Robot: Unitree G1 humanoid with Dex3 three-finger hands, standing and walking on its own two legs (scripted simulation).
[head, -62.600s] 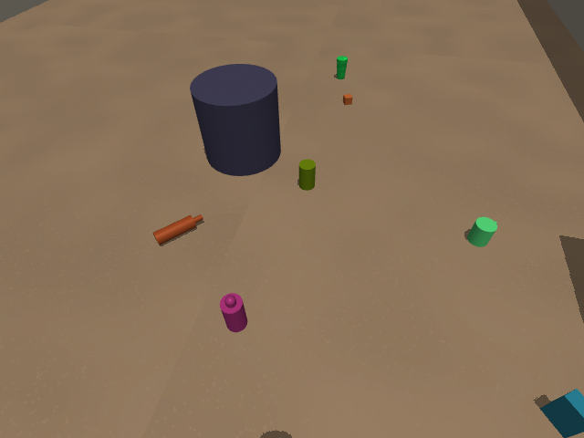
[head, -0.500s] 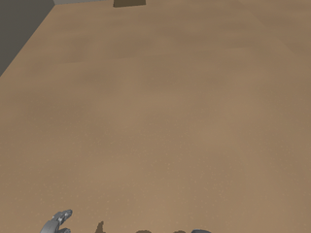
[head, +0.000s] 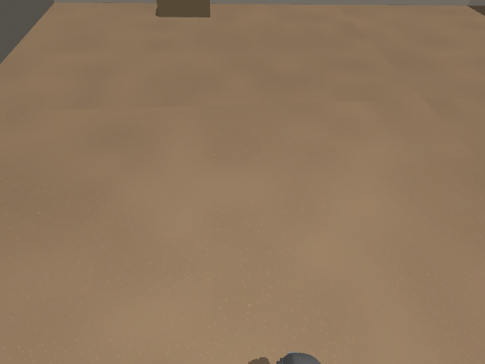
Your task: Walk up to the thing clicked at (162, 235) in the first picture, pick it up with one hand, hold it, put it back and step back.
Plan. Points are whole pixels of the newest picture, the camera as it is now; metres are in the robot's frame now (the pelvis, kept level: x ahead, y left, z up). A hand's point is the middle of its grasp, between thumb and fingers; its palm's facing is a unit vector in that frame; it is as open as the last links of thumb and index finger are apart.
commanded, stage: walk up
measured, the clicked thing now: out of the picture -0.15 -1.45 -0.74
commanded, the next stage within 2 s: none
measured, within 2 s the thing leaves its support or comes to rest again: neither
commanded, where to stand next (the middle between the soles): +0.33 -0.01 m, yaw -120 degrees
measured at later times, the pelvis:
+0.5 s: pelvis +0.22 -0.01 +0.00, yaw -26 degrees
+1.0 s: pelvis +0.34 +0.11 -0.01, yaw -59 degrees
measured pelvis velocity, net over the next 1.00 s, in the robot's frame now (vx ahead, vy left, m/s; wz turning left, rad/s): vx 0.34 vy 0.11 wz -1.03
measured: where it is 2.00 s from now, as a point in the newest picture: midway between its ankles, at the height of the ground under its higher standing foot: (233, 340)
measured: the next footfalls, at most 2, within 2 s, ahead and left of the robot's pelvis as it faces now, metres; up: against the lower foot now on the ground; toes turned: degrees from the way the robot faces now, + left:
right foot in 0.20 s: +0.20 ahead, -0.18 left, +0.00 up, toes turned -17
left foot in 0.62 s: +0.49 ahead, +0.07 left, +0.00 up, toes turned -36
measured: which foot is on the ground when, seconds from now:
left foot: down 0.00-0.22, up 0.24-0.60, down 0.62-1.00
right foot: up 0.00-0.18, down 0.20-0.64, up 0.66-1.00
